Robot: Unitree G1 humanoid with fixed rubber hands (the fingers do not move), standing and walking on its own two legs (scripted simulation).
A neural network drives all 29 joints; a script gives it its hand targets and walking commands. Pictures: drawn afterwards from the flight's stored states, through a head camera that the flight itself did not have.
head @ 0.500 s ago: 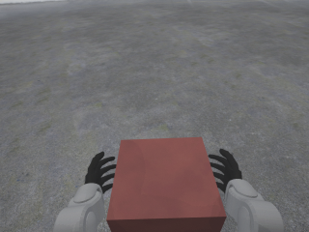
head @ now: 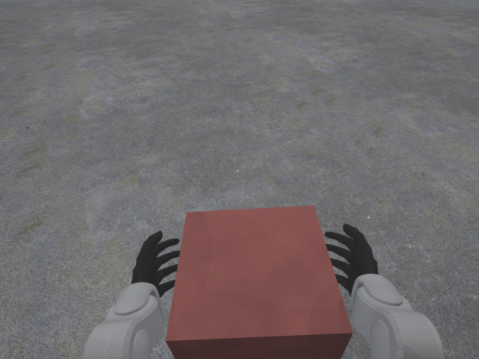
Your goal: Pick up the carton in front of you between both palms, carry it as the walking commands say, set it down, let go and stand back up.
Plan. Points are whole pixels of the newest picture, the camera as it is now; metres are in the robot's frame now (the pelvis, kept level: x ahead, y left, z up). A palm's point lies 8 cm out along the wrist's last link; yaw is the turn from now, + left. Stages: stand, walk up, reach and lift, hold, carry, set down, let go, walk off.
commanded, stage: carry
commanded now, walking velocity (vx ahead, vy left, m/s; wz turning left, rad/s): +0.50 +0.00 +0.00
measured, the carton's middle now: (255, 304) +0.24 +0.00 +0.00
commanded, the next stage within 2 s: none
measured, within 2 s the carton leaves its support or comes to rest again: neither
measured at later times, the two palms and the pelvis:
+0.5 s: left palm (191, 147) +0.56 +0.14 +0.09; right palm (320, 145) +0.58 -0.16 +0.08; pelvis +0.34 -0.02 +0.00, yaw +3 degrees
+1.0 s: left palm (194, 80) +0.90 +0.17 +0.10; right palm (288, 75) +0.91 -0.12 +0.11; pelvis +0.67 +0.03 +0.01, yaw +0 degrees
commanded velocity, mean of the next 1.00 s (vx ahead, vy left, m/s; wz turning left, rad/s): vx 0.50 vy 0.00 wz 0.00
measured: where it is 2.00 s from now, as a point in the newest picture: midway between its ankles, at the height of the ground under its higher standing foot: (237, 187)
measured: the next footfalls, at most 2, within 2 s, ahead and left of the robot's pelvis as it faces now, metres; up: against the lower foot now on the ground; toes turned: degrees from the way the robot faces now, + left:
right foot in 0.46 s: +0.49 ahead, -0.12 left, +0.00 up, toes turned -8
left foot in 0.92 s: +0.78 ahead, +0.12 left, +0.00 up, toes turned +13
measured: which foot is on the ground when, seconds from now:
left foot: down 0.00-0.50, up 0.52-0.90, down 0.92-1.00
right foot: down 0.00-0.00, up 0.02-0.44, down 0.46-0.96, up 0.98-1.00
